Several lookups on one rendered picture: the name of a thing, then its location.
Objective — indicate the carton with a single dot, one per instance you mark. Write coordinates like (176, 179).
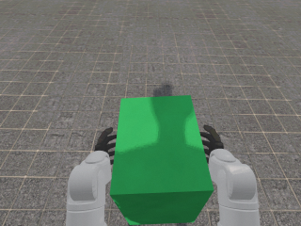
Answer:
(160, 172)

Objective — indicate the robot left hand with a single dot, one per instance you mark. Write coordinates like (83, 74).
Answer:
(102, 143)

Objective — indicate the left robot forearm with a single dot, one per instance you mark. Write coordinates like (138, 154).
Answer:
(86, 190)

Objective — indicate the robot right hand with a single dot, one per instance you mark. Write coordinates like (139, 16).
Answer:
(214, 138)

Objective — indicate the right robot forearm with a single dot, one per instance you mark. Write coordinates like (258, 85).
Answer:
(237, 192)

